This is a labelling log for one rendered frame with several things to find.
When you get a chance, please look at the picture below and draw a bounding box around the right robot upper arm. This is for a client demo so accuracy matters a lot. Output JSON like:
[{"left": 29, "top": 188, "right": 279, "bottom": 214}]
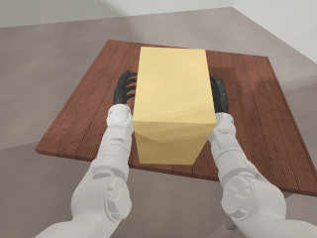
[{"left": 221, "top": 175, "right": 317, "bottom": 238}]

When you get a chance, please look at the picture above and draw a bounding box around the table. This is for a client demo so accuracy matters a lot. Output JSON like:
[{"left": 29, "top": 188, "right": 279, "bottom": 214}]
[{"left": 35, "top": 40, "right": 317, "bottom": 231}]

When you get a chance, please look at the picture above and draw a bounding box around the right robot forearm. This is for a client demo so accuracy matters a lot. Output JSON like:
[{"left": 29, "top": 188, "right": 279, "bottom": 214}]
[{"left": 208, "top": 112, "right": 271, "bottom": 189}]

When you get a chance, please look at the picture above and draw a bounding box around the left robot forearm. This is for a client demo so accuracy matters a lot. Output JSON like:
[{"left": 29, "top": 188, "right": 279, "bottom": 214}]
[{"left": 70, "top": 104, "right": 134, "bottom": 212}]

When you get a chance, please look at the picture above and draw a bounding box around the left robot upper arm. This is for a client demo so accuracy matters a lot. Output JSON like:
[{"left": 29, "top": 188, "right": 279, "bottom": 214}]
[{"left": 35, "top": 176, "right": 132, "bottom": 238}]

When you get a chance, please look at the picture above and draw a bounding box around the left robot hand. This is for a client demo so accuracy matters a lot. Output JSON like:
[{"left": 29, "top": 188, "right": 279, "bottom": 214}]
[{"left": 112, "top": 70, "right": 138, "bottom": 106}]

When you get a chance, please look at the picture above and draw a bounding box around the right robot hand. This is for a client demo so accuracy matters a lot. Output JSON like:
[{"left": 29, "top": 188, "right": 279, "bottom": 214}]
[{"left": 209, "top": 75, "right": 229, "bottom": 114}]

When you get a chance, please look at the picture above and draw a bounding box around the carton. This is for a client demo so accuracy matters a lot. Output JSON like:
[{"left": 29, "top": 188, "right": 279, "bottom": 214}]
[{"left": 133, "top": 47, "right": 217, "bottom": 166}]

